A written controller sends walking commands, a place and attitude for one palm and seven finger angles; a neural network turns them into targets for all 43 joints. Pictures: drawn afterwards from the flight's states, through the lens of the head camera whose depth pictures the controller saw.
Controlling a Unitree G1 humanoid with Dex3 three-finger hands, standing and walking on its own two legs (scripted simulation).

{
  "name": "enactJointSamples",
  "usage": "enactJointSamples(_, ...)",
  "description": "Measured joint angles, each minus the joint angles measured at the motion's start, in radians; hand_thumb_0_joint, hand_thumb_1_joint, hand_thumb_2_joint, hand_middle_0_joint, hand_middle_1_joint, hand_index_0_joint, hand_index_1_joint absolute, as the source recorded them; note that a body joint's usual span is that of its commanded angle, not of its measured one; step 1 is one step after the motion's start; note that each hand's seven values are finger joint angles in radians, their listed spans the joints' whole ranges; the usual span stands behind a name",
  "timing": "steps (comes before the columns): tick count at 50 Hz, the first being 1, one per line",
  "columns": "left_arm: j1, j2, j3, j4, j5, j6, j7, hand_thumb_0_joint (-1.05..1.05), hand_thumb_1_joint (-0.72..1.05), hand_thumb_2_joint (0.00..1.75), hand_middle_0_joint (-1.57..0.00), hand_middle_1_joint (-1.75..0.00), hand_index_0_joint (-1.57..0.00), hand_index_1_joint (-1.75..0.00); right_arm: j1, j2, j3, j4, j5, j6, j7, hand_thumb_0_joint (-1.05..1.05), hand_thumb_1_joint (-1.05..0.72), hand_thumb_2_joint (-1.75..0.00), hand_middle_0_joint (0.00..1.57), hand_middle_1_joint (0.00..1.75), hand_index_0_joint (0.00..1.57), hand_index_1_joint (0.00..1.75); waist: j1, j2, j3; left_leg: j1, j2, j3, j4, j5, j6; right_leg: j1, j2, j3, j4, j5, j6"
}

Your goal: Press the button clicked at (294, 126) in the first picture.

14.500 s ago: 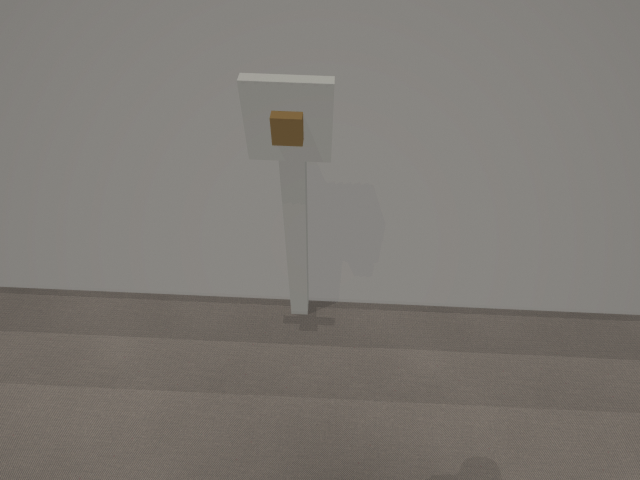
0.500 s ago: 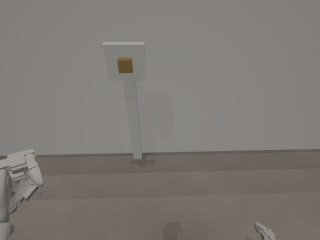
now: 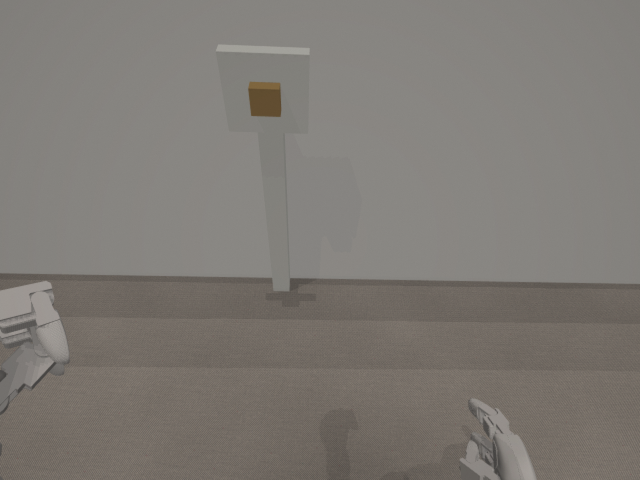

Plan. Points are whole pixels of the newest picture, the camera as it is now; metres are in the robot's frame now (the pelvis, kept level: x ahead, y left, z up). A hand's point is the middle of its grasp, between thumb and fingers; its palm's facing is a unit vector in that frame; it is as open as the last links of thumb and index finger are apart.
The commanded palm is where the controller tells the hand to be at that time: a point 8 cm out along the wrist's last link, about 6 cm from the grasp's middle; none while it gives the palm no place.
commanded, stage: stop stepping back and stand still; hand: left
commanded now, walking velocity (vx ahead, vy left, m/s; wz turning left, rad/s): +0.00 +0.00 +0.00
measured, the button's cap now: (265, 98) +0.80 +0.17 +0.04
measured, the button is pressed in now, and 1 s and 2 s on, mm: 0 0 0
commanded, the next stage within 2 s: let the arm hang, fingers relaxed in 0.08 s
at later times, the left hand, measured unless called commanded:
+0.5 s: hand out of the picture +0.03 +0.20 -0.17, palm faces -0.03 -0.98 -0.22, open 3.3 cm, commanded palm none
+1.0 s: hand out of the picture -0.04 +0.19 -0.17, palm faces +0.02 -0.98 -0.22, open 7.1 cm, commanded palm none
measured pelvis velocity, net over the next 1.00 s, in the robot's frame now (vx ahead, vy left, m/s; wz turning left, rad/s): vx -0.03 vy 0.02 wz -0.01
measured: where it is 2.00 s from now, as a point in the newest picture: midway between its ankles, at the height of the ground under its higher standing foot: outside the picture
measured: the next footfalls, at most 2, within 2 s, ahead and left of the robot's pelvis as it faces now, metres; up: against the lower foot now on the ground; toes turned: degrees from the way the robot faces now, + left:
none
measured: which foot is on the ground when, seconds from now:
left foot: down 0.00-1.00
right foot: down 0.00-1.00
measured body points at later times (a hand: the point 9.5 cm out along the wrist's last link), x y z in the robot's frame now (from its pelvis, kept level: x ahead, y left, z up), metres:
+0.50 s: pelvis -0.03 +0.01 +0.00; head +0.00 +0.03 +0.44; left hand +0.03 +0.25 -0.15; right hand +0.03 -0.24 -0.13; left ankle -0.01 +0.11 -0.74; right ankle -0.01 -0.10 -0.74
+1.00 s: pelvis -0.03 +0.02 +0.00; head -0.02 +0.00 +0.45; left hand -0.04 +0.25 -0.15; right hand -0.05 -0.19 -0.16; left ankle -0.01 +0.11 -0.74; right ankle -0.01 -0.10 -0.74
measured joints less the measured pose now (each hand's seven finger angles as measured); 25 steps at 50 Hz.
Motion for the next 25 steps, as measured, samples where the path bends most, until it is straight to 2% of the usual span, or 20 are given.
enactJointSamples(4, -0.005, 0.001, 0.004, 0.003, -0.007, -0.014, -0.002, 0.01, 0.89, 0.90, -1.31, -1.50, -1.30, -1.50, -0.027, -0.001, -0.002, -0.016, 0.003, 0.004, 0.009, 0.02, -0.91, -0.90, 0.20, 0.30, 0.21, 0.30, -0.014, 0.014, -0.001, -0.004, 0.009, 0.005, -0.003, 0.001, 0.001, 0.006, 0.009, 0.005, -0.032, 0.020, 0.001)
enactJointSamples(9, 0.026, 0.000, -0.005, 0.034, -0.016, -0.003, -0.010, 0.01, 0.89, 0.90, -1.30, -1.50, -1.30, -1.50, -0.034, -0.002, -0.006, -0.029, 0.005, 0.024, 0.007, 0.02, -0.91, -0.90, 0.20, 0.30, 0.21, 0.30, -0.030, 0.020, -0.012, -0.002, 0.009, 0.016, -0.018, 0.008, 0.006, 0.008, 0.011, 0.016, -0.055, 0.036, 0.006)
enactJointSamples(11, -0.054, 0.019, -0.073, 0.192, 0.020, 0.000, -0.054, 0.00, 0.89, 0.90, -1.30, -1.50, -1.30, -1.50, -0.037, -0.035, -0.023, 0.023, 0.008, -0.007, 0.045, 0.01, -0.91, -0.90, 0.20, 0.30, 0.21, 0.30, -0.017, 0.038, -0.030, -0.038, 0.000, 0.009, 0.011, 0.006, 0.010, -0.025, 0.000, 0.008, -0.021, 0.028, 0.009)
enactJointSamples(13, -0.168, 0.005, -0.165, 0.447, 0.042, 0.083, -0.103, 0.00, 0.89, 0.90, -1.29, -1.49, -1.29, -1.49, -0.056, -0.080, -0.031, 0.084, 0.003, 0.016, 0.071, 0.01, -0.91, -0.90, 0.20, 0.30, 0.21, 0.30, -0.003, 0.066, -0.042, -0.066, -0.010, 0.010, 0.045, -0.006, 0.020, -0.058, -0.012, 0.009, 0.024, 0.009, 0.015)
enactJointSamples(16, -0.283, -0.058, -0.257, 0.829, 0.058, 0.201, -0.139, 0.00, 0.90, 0.90, -1.24, -1.45, -1.24, -1.45, -0.073, -0.113, -0.034, 0.144, -0.008, 0.062, 0.077, 0.01, -0.91, -0.90, 0.20, 0.30, 0.21, 0.30, -0.013, 0.087, -0.041, -0.089, -0.022, 0.016, 0.079, -0.017, 0.032, -0.090, -0.026, 0.015, 0.076, -0.009, 0.023)
enactJointSamples(18, -0.316, -0.095, -0.301, 1.021, 0.062, 0.243, -0.150, 0.00, 0.90, 0.90, -1.20, -1.40, -1.20, -1.40, -0.064, -0.109, -0.029, 0.168, -0.015, 0.083, 0.075, 0.01, -0.91, -0.90, 0.20, 0.30, 0.21, 0.30, -0.025, 0.071, -0.024, -0.088, -0.025, 0.021, 0.084, -0.015, 0.033, -0.095, -0.030, 0.020, 0.091, -0.012, 0.023)
enactJointSamples(21, -0.326, -0.144, -0.350, 1.224, 0.059, 0.269, -0.155, 0.01, 0.91, 0.90, -1.11, -1.32, -1.11, -1.32, -0.028, -0.082, -0.018, 0.210, -0.022, 0.107, 0.070, 0.01, -0.91, -0.90, 0.20, 0.30, 0.20, 0.30, -0.037, 0.022, 0.006, -0.073, -0.028, 0.021, 0.070, -0.002, 0.030, -0.085, -0.032, 0.020, 0.088, -0.007, 0.019)
enactJointSamples(23, -0.325, -0.170, -0.366, 1.326, 0.067, 0.274, -0.137, 0.01, 0.90, 0.90, -1.05, -1.26, -1.05, -1.25, 0.003, -0.062, -0.009, 0.249, -0.025, 0.120, 0.068, 0.01, -0.91, -0.90, 0.20, 0.30, 0.20, 0.30, -0.036, -0.006, 0.021, -0.064, -0.024, 0.015, 0.056, 0.009, 0.027, -0.070, -0.027, 0.014, 0.066, 0.007, 0.018)
enactJointSamples(25, -0.323, -0.163, -0.359, 1.408, 0.061, 0.272, -0.128, 0.01, 0.90, 0.90, -0.97, -1.21, -0.99, -1.18, 0.035, -0.041, -0.002, 0.292, -0.025, 0.130, 0.065, 0.01, -0.91, -0.90, 0.20, 0.30, 0.20, 0.30, -0.028, -0.022, 0.032, -0.056, -0.018, 0.006, 0.040, 0.020, 0.024, -0.053, -0.021, 0.005, 0.036, 0.024, 0.014)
